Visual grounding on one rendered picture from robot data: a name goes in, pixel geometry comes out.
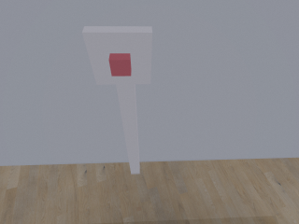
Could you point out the button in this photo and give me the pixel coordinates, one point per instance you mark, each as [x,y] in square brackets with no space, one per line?
[120,64]

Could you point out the panel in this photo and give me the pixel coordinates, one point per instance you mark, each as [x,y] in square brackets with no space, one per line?
[100,42]

